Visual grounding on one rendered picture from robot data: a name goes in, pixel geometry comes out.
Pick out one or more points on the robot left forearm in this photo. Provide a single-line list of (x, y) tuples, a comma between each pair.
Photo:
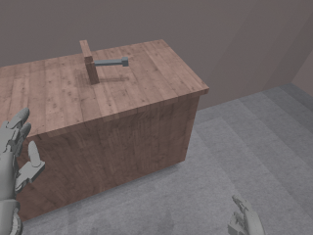
[(10, 222)]

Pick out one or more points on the right robot hand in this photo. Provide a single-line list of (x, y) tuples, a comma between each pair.
[(247, 223)]

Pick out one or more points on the tap lever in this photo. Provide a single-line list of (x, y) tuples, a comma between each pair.
[(112, 62)]

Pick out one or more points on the left robot hand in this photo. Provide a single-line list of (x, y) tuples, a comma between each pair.
[(12, 134)]

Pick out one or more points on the counter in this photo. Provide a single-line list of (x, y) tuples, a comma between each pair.
[(98, 127)]

